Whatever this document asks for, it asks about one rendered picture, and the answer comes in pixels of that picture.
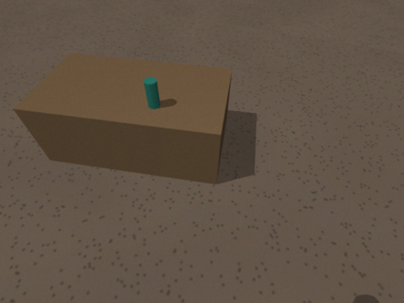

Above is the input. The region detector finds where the can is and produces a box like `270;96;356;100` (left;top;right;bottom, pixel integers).
144;77;160;109

